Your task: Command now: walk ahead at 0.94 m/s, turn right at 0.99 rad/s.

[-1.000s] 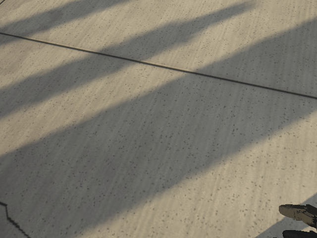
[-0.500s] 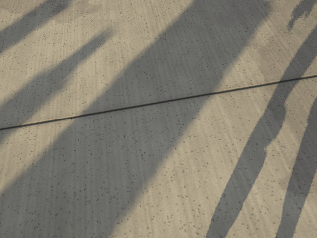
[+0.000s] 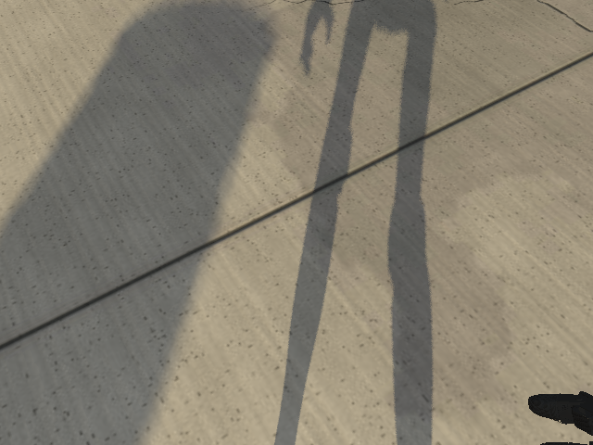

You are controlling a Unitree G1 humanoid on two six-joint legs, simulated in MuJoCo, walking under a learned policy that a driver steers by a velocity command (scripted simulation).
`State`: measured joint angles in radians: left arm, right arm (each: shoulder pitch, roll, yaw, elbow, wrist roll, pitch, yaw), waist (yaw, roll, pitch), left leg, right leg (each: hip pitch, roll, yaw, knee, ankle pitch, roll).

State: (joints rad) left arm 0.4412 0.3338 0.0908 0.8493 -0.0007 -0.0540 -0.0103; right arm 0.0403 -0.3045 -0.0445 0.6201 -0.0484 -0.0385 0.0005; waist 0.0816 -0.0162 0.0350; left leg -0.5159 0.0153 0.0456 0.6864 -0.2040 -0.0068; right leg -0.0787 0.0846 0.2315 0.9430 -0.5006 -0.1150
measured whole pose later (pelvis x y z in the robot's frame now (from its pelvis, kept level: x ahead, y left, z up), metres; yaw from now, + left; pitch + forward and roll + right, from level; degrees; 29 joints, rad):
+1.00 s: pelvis +0.85 -0.33 +0.02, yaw -57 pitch +1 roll +3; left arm 0.18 0.39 0.06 0.74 0.03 -0.02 -0.05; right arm 0.32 -0.32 -0.06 0.76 -0.04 -0.06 -0.01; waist -0.02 -0.04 0.03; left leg -0.20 0.02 0.14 0.48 -0.28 -0.01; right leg -0.54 0.01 0.02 1.32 -0.26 -0.12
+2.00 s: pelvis +1.15 -1.14 +0.03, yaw -94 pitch +1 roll +3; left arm 0.01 0.29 0.01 0.71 0.03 -0.07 -0.06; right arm 0.34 -0.30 -0.05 0.83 -0.04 -0.10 0.02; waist -0.10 -0.02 0.09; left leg -0.07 -0.04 0.11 0.34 -0.28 0.03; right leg -0.60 -0.01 0.07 0.63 0.00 0.00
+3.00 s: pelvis +1.15 -1.30 +0.03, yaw -98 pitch -1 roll -1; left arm 0.18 0.22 0.03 1.12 0.00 0.02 0.03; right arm 0.27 -0.24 0.00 0.96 -0.01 0.01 -0.02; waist -0.01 0.01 0.02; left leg -0.10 0.00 0.03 0.40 -0.29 0.02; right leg -0.20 0.04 0.08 0.37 -0.16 0.01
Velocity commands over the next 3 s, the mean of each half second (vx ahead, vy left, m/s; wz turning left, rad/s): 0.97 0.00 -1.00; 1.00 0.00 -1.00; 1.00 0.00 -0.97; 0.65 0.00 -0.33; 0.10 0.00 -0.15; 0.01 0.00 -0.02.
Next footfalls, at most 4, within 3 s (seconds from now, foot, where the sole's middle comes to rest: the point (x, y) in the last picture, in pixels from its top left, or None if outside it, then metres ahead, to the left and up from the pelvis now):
0.40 right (403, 420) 0.51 -0.15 -0.75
0.82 left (442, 250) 0.97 -0.27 -0.75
1.28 right None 1.03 -0.72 -0.75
1.68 left None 1.26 -1.12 -0.75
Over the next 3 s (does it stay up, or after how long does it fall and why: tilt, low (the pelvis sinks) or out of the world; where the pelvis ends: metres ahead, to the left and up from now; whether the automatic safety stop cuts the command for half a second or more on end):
stays up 1.15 -1.30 0.03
